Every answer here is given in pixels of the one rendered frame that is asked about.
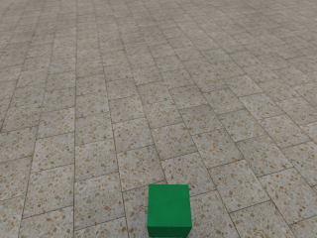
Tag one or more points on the carton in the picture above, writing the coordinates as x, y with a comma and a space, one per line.
169, 211

